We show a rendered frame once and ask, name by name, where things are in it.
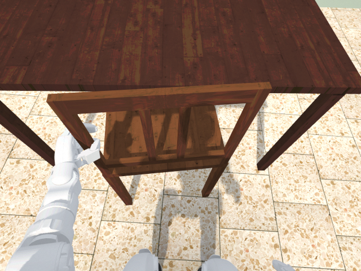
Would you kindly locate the chair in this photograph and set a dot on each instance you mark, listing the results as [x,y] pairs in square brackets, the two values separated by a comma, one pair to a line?
[160,130]

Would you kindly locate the left robot forearm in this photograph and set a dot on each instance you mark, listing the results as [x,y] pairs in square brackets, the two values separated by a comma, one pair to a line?
[57,214]

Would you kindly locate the robot left upper arm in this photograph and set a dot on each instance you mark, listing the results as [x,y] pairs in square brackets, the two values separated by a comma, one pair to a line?
[56,256]

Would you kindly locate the robot thigh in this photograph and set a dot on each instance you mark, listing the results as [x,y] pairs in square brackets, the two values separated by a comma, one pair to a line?
[142,262]
[217,264]

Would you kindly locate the right robot hand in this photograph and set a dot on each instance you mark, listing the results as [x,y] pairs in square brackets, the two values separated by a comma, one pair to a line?
[280,266]

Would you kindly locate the table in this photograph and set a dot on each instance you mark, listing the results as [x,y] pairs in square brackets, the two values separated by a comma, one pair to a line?
[103,45]

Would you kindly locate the left robot hand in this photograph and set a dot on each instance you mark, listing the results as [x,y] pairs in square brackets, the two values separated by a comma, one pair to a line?
[67,149]

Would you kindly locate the robot left thigh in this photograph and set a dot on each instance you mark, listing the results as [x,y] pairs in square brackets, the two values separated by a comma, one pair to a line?
[142,262]

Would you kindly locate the robot right thigh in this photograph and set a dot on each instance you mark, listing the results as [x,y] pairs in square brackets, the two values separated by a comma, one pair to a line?
[217,264]

